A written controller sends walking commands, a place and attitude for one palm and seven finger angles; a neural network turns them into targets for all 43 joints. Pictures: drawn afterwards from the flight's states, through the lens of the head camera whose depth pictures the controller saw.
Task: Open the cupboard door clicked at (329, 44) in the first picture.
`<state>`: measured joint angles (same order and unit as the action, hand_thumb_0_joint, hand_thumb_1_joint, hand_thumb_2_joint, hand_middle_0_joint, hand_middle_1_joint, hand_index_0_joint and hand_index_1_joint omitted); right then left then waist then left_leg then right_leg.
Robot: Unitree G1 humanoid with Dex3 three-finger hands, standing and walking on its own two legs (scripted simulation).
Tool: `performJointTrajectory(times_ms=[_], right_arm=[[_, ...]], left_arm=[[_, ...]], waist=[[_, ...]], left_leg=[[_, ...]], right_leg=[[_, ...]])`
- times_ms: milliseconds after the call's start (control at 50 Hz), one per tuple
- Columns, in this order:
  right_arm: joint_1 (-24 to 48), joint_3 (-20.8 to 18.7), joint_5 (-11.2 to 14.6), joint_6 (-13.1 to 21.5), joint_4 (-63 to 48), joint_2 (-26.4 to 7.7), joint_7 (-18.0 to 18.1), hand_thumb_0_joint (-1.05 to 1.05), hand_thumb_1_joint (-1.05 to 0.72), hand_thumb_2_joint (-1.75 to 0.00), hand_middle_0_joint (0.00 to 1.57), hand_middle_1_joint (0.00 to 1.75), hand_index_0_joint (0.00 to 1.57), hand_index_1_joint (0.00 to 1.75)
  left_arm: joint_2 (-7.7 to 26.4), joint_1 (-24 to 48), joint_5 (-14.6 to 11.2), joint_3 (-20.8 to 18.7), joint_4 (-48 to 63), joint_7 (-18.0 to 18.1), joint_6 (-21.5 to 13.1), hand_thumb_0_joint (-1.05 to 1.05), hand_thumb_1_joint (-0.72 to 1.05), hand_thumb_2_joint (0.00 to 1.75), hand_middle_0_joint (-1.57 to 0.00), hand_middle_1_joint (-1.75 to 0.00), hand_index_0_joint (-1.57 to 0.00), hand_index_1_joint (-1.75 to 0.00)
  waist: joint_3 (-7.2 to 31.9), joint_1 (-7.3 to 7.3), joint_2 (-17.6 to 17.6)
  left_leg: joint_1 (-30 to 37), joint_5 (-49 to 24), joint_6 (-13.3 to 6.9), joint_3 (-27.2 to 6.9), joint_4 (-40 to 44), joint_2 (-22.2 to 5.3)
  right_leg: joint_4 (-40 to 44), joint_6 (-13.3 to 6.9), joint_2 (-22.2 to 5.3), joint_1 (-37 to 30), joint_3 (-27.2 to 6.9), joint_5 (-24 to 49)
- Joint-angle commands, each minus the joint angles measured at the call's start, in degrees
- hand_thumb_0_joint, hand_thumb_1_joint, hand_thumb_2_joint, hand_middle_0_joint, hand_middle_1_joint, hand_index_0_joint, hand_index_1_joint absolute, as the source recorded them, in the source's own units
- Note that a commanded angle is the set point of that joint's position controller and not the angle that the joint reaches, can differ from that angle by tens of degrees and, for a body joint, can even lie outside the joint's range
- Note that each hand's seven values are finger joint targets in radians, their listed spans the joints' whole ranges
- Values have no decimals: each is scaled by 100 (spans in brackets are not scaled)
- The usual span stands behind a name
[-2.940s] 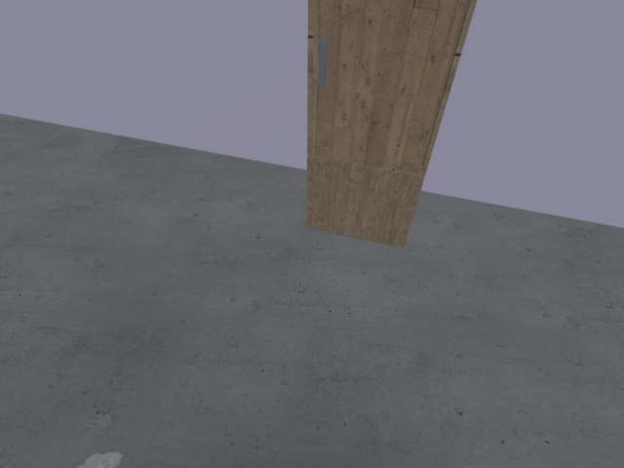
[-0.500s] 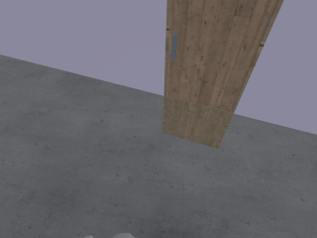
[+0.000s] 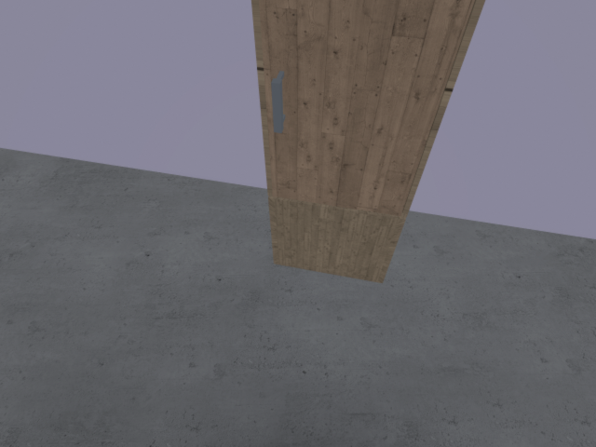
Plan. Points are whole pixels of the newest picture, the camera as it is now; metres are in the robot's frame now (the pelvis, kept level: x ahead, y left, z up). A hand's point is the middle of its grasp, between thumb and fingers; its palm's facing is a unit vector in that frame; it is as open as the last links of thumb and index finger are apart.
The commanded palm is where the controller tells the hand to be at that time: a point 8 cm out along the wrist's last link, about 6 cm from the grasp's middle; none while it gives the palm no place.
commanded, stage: turn to face it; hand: left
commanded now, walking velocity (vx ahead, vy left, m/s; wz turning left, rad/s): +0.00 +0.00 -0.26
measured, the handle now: (279, 102) +0.82 +0.11 +0.01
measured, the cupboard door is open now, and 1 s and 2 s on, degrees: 0 0 0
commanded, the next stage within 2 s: take the last steps up to it in 0.12 s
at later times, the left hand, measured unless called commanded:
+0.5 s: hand out of the picture +0.11 +0.19 -0.17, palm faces -0.08 -0.98 -0.15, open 7.4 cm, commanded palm none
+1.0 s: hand (226, 412) +0.20 +0.13 -0.16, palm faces -0.06 -0.98 -0.21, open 7.2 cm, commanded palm none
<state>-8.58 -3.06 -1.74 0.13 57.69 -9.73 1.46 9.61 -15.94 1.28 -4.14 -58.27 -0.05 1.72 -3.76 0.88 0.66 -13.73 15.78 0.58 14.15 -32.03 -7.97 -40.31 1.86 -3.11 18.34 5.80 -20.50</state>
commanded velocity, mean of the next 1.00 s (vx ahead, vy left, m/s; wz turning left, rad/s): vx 0.21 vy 0.01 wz -0.07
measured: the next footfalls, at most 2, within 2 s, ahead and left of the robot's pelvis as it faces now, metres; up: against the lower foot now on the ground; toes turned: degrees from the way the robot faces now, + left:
right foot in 0.02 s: +0.06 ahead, -0.12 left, +0.00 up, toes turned -7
left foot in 0.34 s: +0.06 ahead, +0.11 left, +0.00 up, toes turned +1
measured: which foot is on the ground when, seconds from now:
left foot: down 0.00-0.02, up 0.04-0.32, down 0.34-0.78, up 0.80-1.00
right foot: up 0.00-0.00, down 0.02-0.36, up 0.38-0.76, down 0.78-1.00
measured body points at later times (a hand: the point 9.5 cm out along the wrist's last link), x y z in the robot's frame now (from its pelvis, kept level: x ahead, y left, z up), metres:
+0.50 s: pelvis +0.03 +0.01 +0.01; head +0.04 +0.04 +0.46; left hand +0.11 +0.24 -0.15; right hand -0.01 -0.21 -0.13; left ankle +0.02 +0.11 -0.73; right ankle +0.01 -0.11 -0.66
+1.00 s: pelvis +0.15 -0.04 +0.01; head +0.16 -0.05 +0.46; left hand +0.20 +0.19 -0.14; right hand +0.13 -0.27 -0.15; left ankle +0.20 +0.08 -0.68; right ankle +0.12 -0.14 -0.73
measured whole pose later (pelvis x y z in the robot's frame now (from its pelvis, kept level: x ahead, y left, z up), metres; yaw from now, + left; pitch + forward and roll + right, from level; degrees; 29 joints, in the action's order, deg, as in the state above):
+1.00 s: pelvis +0.15 -0.04 +0.01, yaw -6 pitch -1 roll -1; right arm -16.2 -3.7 -1.7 0.2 61.9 -9.3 -0.1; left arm 8.7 -16.3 1.5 -3.0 -61.6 1.1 -3.4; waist -1.0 -1.1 1.5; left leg -27.5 17.0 0.8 5.4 -53.8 -6.6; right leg -23.5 -1.5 -1.4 8.0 9.2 -14.7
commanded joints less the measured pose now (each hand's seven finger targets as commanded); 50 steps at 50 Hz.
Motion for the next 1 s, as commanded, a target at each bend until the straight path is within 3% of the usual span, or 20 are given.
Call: performJointTrajectory(times_ms=[0,20,60,120,200,280,300,340,360,400,460,640,700,720,740,760,780,840,880,980], right_arm=[[-231,-125,113,-13,-375,-360,-41,0,-90,-90,20,30,20,30],[112,-86,123,-85,-512,-376,-20,0,-90,-90,20,30,20,30],[167,-83,104,-163,-461,-422,16,0,-90,-90,20,30,20,30],[-154,-81,84,-139,-229,-448,-7,0,-90,-90,20,30,20,30],[-293,-22,109,-113,-208,-365,10,0,-90,-90,20,30,20,30],[-1003,49,53,35,-9,-340,-4,0,-90,-90,20,30,20,30],[-1266,49,43,98,91,-439,-2,0,-90,-90,20,30,20,30],[-1786,-113,-50,115,87,-1231,26,0,-90,-90,20,30,20,30],[-1722,-117,-56,136,119,-1203,33,0,-90,-90,20,30,20,30],[-1296,2,-17,206,55,-796,49,0,-90,-90,20,30,20,30],[-1438,21,20,342,159,-639,62,0,-90,-90,20,30,20,30],[-2090,-59,-20,322,657,-582,32,0,-90,-90,20,30,20,30],[-1916,-45,3,291,691,-530,31,0,-90,-90,20,30,20,30],[-1919,-28,54,311,699,-442,4,0,-90,-90,20,30,20,30],[-1879,22,131,349,574,-178,-58,0,-90,-90,20,30,20,30],[-1503,70,119,344,276,-122,-78,0,-90,-90,20,30,20,30],[-1212,6,90,289,249,-257,-77,0,-90,-90,20,30,20,30],[-1123,-73,28,177,321,-43,-133,0,-90,-90,20,30,20,30],[-1375,-44,7,90,387,95,-160,0,-90,-90,20,30,20,30],[-862,-14,49,96,96,14,-253,0,-90,-90,20,30,20,30]], left_arm=[[1125,-716,101,-184,179,110,-213,0,90,90,-20,-30,-20,-30],[1277,-927,26,-162,180,115,-192,0,90,90,-20,-30,-20,-30],[1091,-486,43,-143,189,177,-193,0,90,90,-20,-30,-20,-30],[971,39,45,-119,374,183,-167,0,90,90,-20,-30,-20,-30],[1142,123,48,-170,384,175,-124,0,90,90,-20,-30,-20,-30],[1042,280,-17,-135,337,109,-122,0,90,90,-20,-30,-20,-30],[890,331,-45,-90,352,71,-107,0,90,90,-20,-30,-20,-30],[410,593,-39,17,609,-31,-118,0,90,90,-20,-30,-20,-30],[554,869,40,-39,657,-21,-100,0,90,90,-20,-30,-20,-30],[549,662,67,-79,467,-103,-151,0,90,90,-20,-30,-20,-30],[356,440,41,-9,298,-146,-207,0,90,90,-20,-30,-20,-30],[119,1096,19,80,433,-133,-271,0,90,90,-20,-30,-20,-30],[160,412,28,15,135,-110,-350,0,90,90,-20,-30,-20,-30],[384,-184,41,-36,-80,-76,-410,0,90,90,-20,-30,-20,-30],[915,-950,70,-136,-309,-2,-488,0,90,90,-20,-30,-20,-30],[1363,-1603,-7,-214,-450,41,-496,0,90,90,-20,-30,-20,-30],[1288,-1460,-47,-197,-480,82,-506,0,90,90,-20,-30,-20,-30],[447,-455,1,-30,-200,152,-500,0,90,90,-20,-30,-20,-30],[359,-208,33,38,-123,147,-548,0,90,90,-20,-30,-20,-30],[635,-343,29,47,-218,103,-592,0,90,90,-20,-30,-20,-30]], waist=[[462,147,-1469],[479,391,-1247],[325,221,-1552],[359,2,-896],[517,43,-777],[518,-153,-808],[420,-248,-403],[-147,-502,1660],[-440,-533,1749],[-589,-225,871],[-195,-147,576],[-266,-411,833],[-1,-56,528],[336,199,103],[765,490,-1036],[811,644,-1603],[616,630,-1334],[-259,85,-469],[-267,-175,-640],[-236,-143,-697]], left_leg=[[-1458,911,204,-7,-1252,7],[-1432,1877,210,-654,-2026,213],[-1665,1569,180,-1164,-2808,173],[-1464,1028,244,-1189,-2663,242],[-977,964,240,-1035,-1508,389],[288,232,146,-783,263,493],[870,254,71,-956,832,392],[716,2386,-793,-3596,2419,-1452],[360,2608,-974,-3951,2780,-1653],[182,1879,-878,-3084,2660,-1173],[754,165,-833,-2069,2385,-789],[904,-753,-954,-1664,2017,-886],[457,-765,-679,-1312,1222,-635],[-64,-779,-489,-1025,384,-351],[-1293,41,-225,-501,-1048,125],[-2274,1847,-100,-566,-2500,552],[-2411,1683,-136,-1119,-3198,326],[-2137,538,-99,-1311,-3315,-62],[-1694,256,23,-1123,-2823,-29],[-1360,-155,76,-864,-1439,132]], right_leg=[[2031,-654,-1509,-1475,-1980,2784],[2202,-1223,-1964,-1039,-2235,3253],[2262,-1379,-1685,-759,-2295,2811],[2055,-1231,-1249,-742,-1591,2976],[1998,-1297,-1174,-850,-1625,2816],[2055,-983,-817,-307,-1558,311],[1826,-769,-518,289,-1380,-547],[-403,-266,518,1547,-131,-1057],[-1389,-297,311,1775,-502,-1045],[-2098,-315,70,1772,-665,-287],[-1902,-203,-48,1633,-449,233],[120,-180,-81,865,56,41],[1201,-257,146,-510,282,686],[1531,-380,-14,-1643,10,880],[1885,-811,-1257,-2946,-1418,555],[2527,-1313,-2254,-3165,-2962,909],[2737,-1450,-2294,-2550,-3018,525],[3043,-1210,-1736,-911,-1790,88],[3079,-1060,-1442,-431,-1023,804],[2986,-1061,-1272,-520,-626,1397]])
